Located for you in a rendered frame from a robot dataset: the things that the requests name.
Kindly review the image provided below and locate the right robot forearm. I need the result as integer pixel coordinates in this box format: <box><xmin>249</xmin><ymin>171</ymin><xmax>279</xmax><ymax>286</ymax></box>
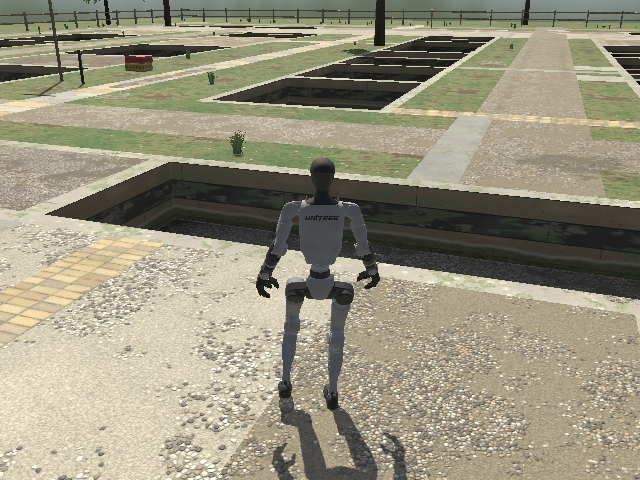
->
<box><xmin>360</xmin><ymin>240</ymin><xmax>378</xmax><ymax>275</ymax></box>

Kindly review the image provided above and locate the robot left upper arm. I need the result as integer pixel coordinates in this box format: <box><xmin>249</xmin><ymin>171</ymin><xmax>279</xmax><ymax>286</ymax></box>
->
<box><xmin>271</xmin><ymin>201</ymin><xmax>301</xmax><ymax>256</ymax></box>

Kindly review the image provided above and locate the left robot forearm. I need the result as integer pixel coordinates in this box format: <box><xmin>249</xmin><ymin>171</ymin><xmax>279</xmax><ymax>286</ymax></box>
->
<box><xmin>259</xmin><ymin>240</ymin><xmax>281</xmax><ymax>280</ymax></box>

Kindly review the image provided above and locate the robot right upper arm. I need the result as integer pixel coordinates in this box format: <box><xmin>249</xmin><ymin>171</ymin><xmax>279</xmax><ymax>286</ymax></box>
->
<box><xmin>342</xmin><ymin>201</ymin><xmax>371</xmax><ymax>256</ymax></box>

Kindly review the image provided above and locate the right robot hand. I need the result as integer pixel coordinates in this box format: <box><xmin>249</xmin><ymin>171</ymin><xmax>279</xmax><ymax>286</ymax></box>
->
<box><xmin>357</xmin><ymin>271</ymin><xmax>380</xmax><ymax>289</ymax></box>

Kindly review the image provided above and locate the robot left shin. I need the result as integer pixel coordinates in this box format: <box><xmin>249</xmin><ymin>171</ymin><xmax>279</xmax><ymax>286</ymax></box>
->
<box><xmin>282</xmin><ymin>317</ymin><xmax>297</xmax><ymax>385</ymax></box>

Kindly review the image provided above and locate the left robot hand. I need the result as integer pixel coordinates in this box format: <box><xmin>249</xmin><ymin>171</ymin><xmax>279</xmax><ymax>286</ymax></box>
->
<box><xmin>256</xmin><ymin>274</ymin><xmax>279</xmax><ymax>298</ymax></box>

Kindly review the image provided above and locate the robot shin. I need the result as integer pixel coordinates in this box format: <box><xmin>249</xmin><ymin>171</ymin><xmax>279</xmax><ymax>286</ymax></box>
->
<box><xmin>328</xmin><ymin>332</ymin><xmax>345</xmax><ymax>396</ymax></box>
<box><xmin>282</xmin><ymin>317</ymin><xmax>297</xmax><ymax>385</ymax></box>

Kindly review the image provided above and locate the robot right shin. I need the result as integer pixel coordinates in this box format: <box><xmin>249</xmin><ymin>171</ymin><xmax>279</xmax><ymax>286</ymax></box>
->
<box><xmin>328</xmin><ymin>332</ymin><xmax>345</xmax><ymax>396</ymax></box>

